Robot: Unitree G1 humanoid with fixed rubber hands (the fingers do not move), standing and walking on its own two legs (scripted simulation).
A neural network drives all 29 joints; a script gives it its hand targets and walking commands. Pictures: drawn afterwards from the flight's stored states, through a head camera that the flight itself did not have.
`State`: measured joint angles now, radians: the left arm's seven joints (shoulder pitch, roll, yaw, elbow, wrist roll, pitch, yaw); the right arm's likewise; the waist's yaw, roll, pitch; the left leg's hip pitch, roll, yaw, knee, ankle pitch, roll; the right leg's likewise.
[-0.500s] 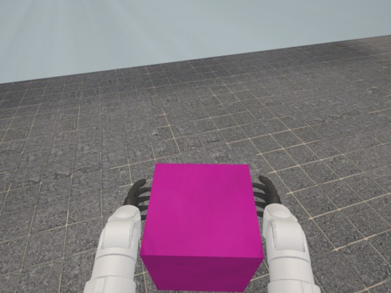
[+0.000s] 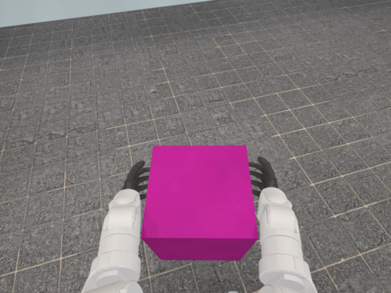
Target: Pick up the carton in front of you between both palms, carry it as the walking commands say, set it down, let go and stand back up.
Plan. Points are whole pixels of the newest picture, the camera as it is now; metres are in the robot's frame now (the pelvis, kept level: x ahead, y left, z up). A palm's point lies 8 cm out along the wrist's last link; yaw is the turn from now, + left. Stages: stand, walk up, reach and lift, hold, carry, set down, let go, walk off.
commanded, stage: set down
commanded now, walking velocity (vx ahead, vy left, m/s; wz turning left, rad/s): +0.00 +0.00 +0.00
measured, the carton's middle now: (199, 207) +0.33 +0.00 -0.08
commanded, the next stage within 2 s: none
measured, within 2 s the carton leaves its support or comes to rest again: neither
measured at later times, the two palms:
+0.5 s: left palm (144, 212) +0.35 +0.16 -0.19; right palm (248, 213) +0.36 -0.14 -0.18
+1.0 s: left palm (155, 215) +0.41 +0.16 -0.36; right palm (238, 221) +0.40 -0.14 -0.35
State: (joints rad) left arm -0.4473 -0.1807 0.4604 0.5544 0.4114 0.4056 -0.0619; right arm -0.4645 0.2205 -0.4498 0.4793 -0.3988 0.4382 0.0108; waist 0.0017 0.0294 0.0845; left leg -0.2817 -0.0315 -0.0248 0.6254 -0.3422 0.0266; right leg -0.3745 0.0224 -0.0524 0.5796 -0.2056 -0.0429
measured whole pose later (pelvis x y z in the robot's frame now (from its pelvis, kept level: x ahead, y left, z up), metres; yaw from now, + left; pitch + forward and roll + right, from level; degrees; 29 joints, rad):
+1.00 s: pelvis -0.07 +0.00 -0.26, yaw +3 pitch +45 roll +1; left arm -1.02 0.09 0.31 0.80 0.13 0.20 0.03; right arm -0.91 0.08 -0.48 0.58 -0.17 0.19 -0.12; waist -0.03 0.00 -0.10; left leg -1.94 -0.09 0.01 1.76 -0.60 0.01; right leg -2.03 0.05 0.05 1.68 -0.42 0.03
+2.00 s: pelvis -0.09 +0.01 -0.39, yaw +2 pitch +41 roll -3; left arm -1.39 0.27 0.10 1.09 0.03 0.20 0.10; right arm -1.32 -0.12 -0.50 0.97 -0.06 0.17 -0.10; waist -0.10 -0.03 0.16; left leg -2.29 -0.12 0.03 2.21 -0.64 0.03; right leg -2.36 0.04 0.02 2.08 -0.45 0.06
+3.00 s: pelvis -0.09 +0.01 -0.39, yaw +2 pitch +37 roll -3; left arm -1.41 0.49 -0.04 1.09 -0.19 0.08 0.03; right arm -1.30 -0.29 -0.25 1.06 0.24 0.02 -0.12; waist -0.07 -0.03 0.31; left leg -2.23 -0.11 0.00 2.26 -0.67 0.01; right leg -2.30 0.04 -0.02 2.12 -0.46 0.03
